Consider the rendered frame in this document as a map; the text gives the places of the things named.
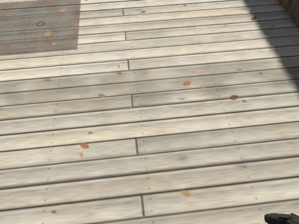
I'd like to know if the robot right hand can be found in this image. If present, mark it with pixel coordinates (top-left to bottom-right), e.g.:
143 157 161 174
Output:
264 213 299 224

